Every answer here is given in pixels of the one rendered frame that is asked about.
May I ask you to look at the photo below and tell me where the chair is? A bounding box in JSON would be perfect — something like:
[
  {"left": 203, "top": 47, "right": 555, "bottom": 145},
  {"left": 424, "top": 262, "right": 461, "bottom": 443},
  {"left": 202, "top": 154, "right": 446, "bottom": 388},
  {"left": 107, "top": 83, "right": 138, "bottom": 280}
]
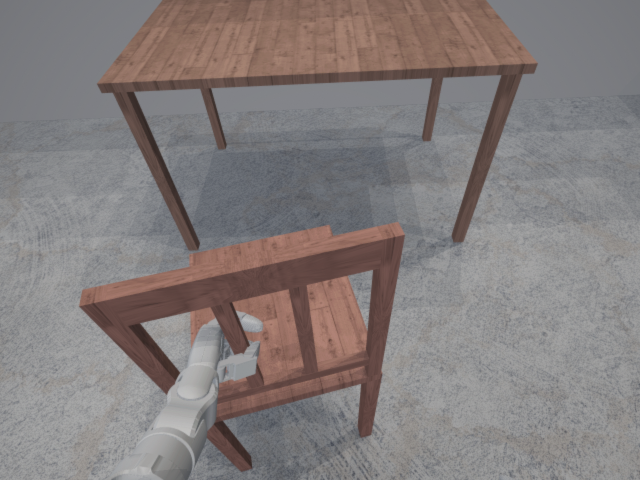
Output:
[{"left": 79, "top": 222, "right": 405, "bottom": 472}]

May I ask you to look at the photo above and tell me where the left robot hand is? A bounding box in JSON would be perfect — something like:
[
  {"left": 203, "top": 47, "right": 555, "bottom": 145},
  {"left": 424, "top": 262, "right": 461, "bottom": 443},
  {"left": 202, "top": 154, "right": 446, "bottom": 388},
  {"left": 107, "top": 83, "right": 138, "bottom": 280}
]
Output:
[{"left": 187, "top": 311, "right": 263, "bottom": 383}]

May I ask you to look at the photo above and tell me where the table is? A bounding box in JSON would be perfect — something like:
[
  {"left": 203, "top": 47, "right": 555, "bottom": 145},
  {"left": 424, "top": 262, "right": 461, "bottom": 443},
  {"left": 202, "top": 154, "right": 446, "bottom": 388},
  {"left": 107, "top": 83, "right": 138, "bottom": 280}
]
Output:
[{"left": 97, "top": 0, "right": 538, "bottom": 251}]

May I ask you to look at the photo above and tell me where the robot left forearm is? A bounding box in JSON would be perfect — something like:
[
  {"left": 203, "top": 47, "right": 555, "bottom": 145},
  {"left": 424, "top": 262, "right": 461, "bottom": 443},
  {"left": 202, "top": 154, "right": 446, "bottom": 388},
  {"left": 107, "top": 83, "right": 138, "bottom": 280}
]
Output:
[{"left": 107, "top": 365, "right": 219, "bottom": 480}]

